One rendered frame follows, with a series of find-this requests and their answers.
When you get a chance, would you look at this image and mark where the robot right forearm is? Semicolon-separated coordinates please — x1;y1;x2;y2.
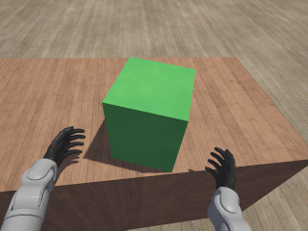
207;187;251;231

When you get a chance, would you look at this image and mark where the robot left forearm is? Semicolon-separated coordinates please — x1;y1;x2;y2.
0;158;58;231

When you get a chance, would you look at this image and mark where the pedestal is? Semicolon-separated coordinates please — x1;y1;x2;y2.
0;57;308;231

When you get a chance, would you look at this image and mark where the right robot hand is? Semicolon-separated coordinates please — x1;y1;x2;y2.
205;147;236;191

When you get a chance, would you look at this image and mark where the left robot hand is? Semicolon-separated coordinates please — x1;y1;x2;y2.
43;126;86;167

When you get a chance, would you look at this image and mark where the carton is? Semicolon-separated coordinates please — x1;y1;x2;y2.
102;57;195;172

